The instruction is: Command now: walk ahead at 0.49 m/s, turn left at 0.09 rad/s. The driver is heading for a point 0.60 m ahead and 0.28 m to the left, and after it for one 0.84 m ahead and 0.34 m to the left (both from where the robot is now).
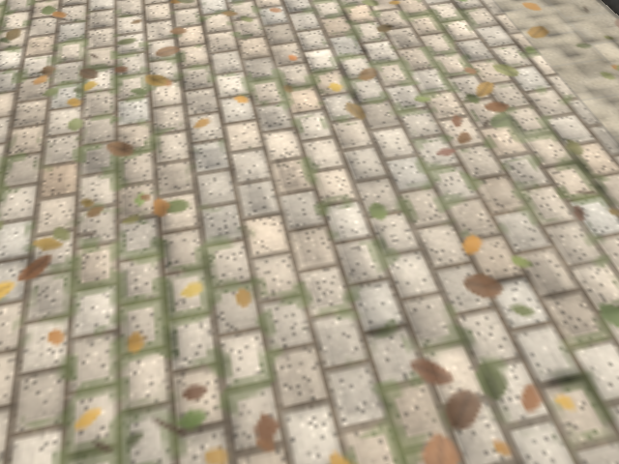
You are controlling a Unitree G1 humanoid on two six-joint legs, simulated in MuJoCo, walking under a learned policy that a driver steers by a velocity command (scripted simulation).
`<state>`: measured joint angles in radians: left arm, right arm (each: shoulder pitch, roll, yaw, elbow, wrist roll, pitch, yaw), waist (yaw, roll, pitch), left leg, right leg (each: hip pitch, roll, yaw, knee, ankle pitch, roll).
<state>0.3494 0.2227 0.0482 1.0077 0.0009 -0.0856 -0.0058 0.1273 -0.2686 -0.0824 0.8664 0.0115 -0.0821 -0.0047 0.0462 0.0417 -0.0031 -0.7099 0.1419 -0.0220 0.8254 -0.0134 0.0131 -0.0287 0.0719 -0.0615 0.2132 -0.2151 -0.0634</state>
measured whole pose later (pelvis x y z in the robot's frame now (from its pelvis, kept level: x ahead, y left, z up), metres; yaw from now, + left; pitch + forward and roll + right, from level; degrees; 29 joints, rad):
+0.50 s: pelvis +0.30 +0.06 +0.00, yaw +13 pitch +2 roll +0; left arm 0.07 0.29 0.06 0.82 0.01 -0.10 0.01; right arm 0.31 -0.25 -0.07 0.83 0.01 -0.07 0.01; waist -0.05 -0.03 0.04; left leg -0.18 -0.12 -0.09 0.32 -0.16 0.10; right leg -0.66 -0.11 0.10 0.81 -0.11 0.04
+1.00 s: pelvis +0.58 +0.08 +0.00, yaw +31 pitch +1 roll -2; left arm 0.30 0.27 0.07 0.88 0.01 -0.10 0.00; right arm 0.19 -0.31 -0.09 0.67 0.03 -0.02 0.01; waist 0.07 0.05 0.03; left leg -0.70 0.10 -0.06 0.96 -0.14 0.00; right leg -0.08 0.02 -0.13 0.27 -0.22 -0.03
